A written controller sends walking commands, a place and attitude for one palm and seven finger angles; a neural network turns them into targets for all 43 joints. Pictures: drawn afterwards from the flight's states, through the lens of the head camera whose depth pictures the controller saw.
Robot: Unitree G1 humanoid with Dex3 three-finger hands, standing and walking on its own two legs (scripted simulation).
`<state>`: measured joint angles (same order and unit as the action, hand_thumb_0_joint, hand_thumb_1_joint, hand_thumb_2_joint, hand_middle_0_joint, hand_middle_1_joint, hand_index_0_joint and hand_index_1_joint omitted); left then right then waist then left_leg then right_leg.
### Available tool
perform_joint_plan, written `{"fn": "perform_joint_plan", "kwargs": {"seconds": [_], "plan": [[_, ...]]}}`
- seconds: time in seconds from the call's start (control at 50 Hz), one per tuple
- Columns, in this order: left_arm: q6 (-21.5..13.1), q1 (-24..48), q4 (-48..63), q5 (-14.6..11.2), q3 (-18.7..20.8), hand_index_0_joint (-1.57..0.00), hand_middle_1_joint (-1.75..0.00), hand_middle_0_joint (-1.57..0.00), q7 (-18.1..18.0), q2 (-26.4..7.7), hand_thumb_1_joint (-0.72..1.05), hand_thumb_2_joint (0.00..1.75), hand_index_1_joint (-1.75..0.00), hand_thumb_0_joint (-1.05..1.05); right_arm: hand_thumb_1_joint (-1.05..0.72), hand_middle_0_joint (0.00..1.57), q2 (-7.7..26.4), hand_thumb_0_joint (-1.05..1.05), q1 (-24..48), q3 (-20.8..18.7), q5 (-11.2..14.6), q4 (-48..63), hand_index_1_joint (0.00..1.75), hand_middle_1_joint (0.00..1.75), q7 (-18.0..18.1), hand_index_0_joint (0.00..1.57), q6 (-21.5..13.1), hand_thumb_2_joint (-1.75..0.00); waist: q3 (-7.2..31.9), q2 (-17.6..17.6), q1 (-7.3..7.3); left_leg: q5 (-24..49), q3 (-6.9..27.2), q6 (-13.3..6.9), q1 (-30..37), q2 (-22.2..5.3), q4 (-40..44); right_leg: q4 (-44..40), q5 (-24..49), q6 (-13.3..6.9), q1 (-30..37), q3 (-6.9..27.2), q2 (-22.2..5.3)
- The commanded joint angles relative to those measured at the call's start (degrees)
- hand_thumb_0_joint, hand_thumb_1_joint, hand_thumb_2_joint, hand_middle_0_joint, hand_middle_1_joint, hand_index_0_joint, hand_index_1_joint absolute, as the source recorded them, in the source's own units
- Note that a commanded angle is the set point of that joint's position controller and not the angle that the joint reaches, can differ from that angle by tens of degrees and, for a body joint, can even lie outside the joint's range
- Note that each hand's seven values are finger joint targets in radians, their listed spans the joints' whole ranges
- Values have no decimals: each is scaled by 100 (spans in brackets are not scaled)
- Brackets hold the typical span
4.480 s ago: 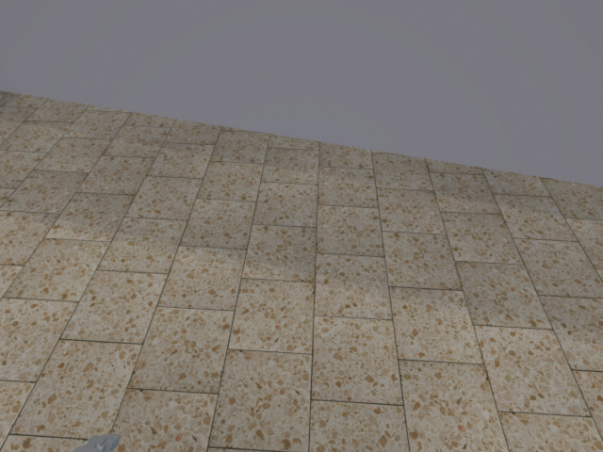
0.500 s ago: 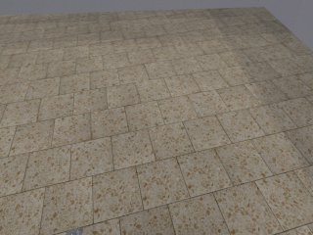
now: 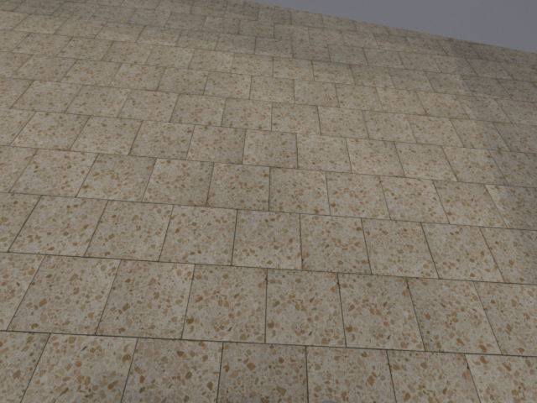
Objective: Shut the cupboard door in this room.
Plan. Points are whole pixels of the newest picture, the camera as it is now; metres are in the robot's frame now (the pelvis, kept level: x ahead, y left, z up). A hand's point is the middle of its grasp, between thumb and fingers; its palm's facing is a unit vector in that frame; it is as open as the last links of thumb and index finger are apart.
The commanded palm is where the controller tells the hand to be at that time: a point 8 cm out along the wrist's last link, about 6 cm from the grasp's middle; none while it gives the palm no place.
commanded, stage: turn or walk to find it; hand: left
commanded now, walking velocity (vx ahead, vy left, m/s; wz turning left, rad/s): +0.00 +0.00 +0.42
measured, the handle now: out of the picture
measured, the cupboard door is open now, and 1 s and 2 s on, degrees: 78 78 78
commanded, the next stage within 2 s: none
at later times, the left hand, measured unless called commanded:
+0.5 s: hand out of the picture +0.01 +0.17 -0.14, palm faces +0.24 -0.93 -0.27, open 7.4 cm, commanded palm none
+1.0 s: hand out of the picture -0.12 +0.22 -0.16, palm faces +0.46 -0.85 -0.25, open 7.4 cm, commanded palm none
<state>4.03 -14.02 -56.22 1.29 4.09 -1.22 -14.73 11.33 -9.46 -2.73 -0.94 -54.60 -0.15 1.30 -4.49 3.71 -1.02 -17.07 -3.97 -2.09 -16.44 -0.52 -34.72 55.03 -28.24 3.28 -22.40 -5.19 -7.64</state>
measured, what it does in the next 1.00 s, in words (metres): steps on the spot, turning left: right foot, then left foot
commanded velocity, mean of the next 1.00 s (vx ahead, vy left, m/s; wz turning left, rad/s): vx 0.00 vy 0.00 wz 0.42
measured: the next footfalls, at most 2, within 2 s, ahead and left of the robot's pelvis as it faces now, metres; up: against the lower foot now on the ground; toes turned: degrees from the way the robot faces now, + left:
right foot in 0.38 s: +0.02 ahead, -0.14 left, +0.00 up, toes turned +7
left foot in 0.78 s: -0.07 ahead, +0.12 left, +0.00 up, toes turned +26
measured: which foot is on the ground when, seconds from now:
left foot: down 0.00-0.38, up 0.40-0.76, down 0.78-1.00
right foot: up 0.00-0.36, down 0.38-0.78, up 0.80-1.00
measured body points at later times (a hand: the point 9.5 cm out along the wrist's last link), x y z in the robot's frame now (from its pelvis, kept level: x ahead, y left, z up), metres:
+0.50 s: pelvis -0.03 -0.03 +0.01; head -0.02 -0.06 +0.46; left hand +0.00 +0.22 -0.12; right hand +0.06 -0.28 -0.15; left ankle -0.04 +0.10 -0.66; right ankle -0.02 -0.14 -0.73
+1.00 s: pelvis -0.07 +0.00 +0.01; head -0.05 +0.03 +0.46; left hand -0.14 +0.27 -0.14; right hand +0.12 -0.18 -0.12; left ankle -0.10 +0.10 -0.73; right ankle -0.03 -0.14 -0.67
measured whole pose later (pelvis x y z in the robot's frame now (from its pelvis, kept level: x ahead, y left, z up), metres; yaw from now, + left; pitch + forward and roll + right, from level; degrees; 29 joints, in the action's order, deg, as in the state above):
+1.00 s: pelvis -0.07 +0.00 +0.01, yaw +25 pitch +0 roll -1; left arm 3.3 -12.3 -55.3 1.0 3.9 -0.5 -14.8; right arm 11.0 -8.7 -2.0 -1.0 -54.2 0.4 1.1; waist -3.8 1.8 -0.8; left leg -13.6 -0.8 -1.8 -14.0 0.4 -27.8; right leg 56.5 -25.2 4.1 -24.4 -3.2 -5.1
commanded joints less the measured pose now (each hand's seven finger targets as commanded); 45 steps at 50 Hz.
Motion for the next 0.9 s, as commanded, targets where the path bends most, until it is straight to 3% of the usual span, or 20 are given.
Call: {"fn": "perform_joint_plan", "kwargs": {"seconds": [0.0,0.2,0.28,0.32,0.34,0.36,0.38,0.4,0.44,0.48,0.6,0.64,0.68,0.72,0.74,0.76,0.78,0.82,0.84,0.88], "plan": [[-187,161,477,-12,96,-20,-30,-20,70,-373,90,90,-30,0,-90,20,1088,0,-111,-213,-14,334,30,30,122,20,-101,-90,450,-1209,140,1633,1570,-570,557,-1323,1842,941,538,65,-741,386,68],[-207,420,698,-43,33,-20,-30,-20,22,-235,90,90,-30,0,-90,20,1163,0,-401,-318,-50,301,30,30,86,20,-22,-90,594,-1195,335,1434,2236,-811,812,-1277,1769,-635,226,87,-321,378,404],[-248,51,670,-83,18,-20,-30,-20,-12,-194,90,90,-30,0,-90,20,1166,0,-249,-352,-64,387,30,30,50,20,27,-90,675,-1203,160,1322,2429,-693,250,-1067,1625,-1793,561,-24,572,311,607],[-315,-320,592,-77,52,-20,-30,-20,-34,-289,90,90,-30,0,-90,20,1066,0,-147,-349,-19,443,30,30,23,20,39,-90,755,-1005,-36,930,2241,-389,-343,-745,1259,-3102,1383,-67,1544,291,542],[-368,-435,596,-25,111,-20,-30,-20,-66,-588,90,90,-30,0,-90,20,797,0,-227,-327,27,497,30,30,-9,20,46,-90,793,-222,-83,240,1822,-62,-1104,-300,530,-3797,1096,-304,2212,1012,-184],[-390,-363,671,57,211,-20,-30,-20,-97,-1084,90,90,-30,0,-90,20,478,0,-195,-264,36,660,30,30,-31,20,42,-90,522,1196,-119,-932,772,336,-1971,476,-792,-4285,736,-914,2175,2482,-1611],[-379,-98,820,2,210,-20,-30,-20,-107,-1088,90,90,-30,0,-90,20,824,0,-108,-356,-55,640,30,30,-27,20,113,-90,452,1105,-138,-1317,880,329,-1709,280,-1991,-4480,437,-1240,1181,2543,-2006],[-361,218,877,-5,212,-20,-30,-20,-133,-933,90,90,-30,0,-90,20,832,0,-42,-393,-55,622,30,30,-43,20,186,-90,214,958,13,-1177,951,303,-1591,178,-2678,-4509,335,-1255,661,2399,-1779],[-407,694,932,1,74,-20,-30,-20,-92,-618,90,90,-30,0,-90,20,699,0,-335,-364,-57,362,30,30,-105,20,210,-90,-90,314,321,-515,742,391,-1549,18,-3286,-4109,1267,-1004,553,1190,-1106],[-451,528,880,10,45,-20,-30,-20,-82,-540,90,90,-30,0,-90,20,624,0,-457,-323,-37,278,30,30,-113,20,199,-90,65,517,265,-379,539,507,-1503,-24,-3198,-3872,2060,-932,883,693,-945],[-422,-117,565,60,123,-20,-30,-20,-65,-794,90,90,-30,0,-90,20,517,0,130,-228,7,364,30,30,-100,20,166,-90,171,751,-115,-910,154,581,-1091,-110,-1665,-3545,3058,-1085,1453,496,-1184],[-402,-229,509,67,165,-20,-30,-20,-57,-932,90,90,-30,0,-90,20,482,0,176,-186,36,364,30,30,-87,20,122,-90,380,883,-183,-963,3,552,-825,-71,-1099,-3267,3631,-1109,1664,427,-1236],[-380,-228,464,57,172,-20,-30,-20,-46,-993,90,90,-30,0,-90,20,510,0,37,-167,53,325,30,30,-63,20,85,-90,535,860,-104,-717,-145,513,-437,5,-471,-2989,3926,-993,1662,306,-1222],[-343,-114,451,3,176,-20,-30,-20,-36,-907,90,90,-30,0,-90,20,613,0,-306,-180,35,242,30,30,-52,20,20,-90,700,616,120,261,-125,421,382,-29,810,-2378,3651,-618,1353,-30,-1048],[-303,-152,514,-50,153,-20,-30,-20,-18,-743,90,90,-30,0,-90,20,947,0,-500,-252,15,212,30,30,-52,20,-45,-90,927,-228,236,1245,434,236,1271,-517,1304,-1607,2865,-295,647,-317,-770],[-280,-167,723,-72,72,-20,-30,-20,21,-361,90,90,-30,0,-90,20,1528,0,-699,-375,-25,218,30,30,-33,20,-77,-90,956,-1918,318,3201,2229,-424,1930,-1958,1379,-498,81,109,-830,-534,-65],[-223,267,832,-12,-6,-20,-30,-20,-17,-341,90,90,-30,0,-90,20,1657,0,-975,-406,-13,107,30,30,6,20,-40,-90,940,-1928,547,3239,2361,-889,1446,-2271,1529,336,-913,69,-795,-60,85],[-183,585,762,-39,49,-20,-30,-20,-5,-382,90,90,-30,0,-90,20,1360,0,-567,-338,-37,150,30,30,106,20,-43,-90,506,-1750,432,2208,2093,-855,780,-1851,1641,901,-310,33,-944,374,32],[-191,456,657,-36,64,-20,-30,-20,33,-371,90,90,-30,0,-90,20,1204,0,-214,-264,-43,250,30,30,115,20,-49,-90,322,-1526,255,2003,1779,-728,558,-1576,1670,889,84,44,-848,389,33],[-202,261,546,-33,50,-20,-30,-20,73,-332,90,90,-30,0,-90,20,1154,0,-59,-225,-32,317,30,30,119,20,-87,-90,412,-1274,167,2292,1495,-643,667,-1312,1634,629,337,83,-662,313,133]]}}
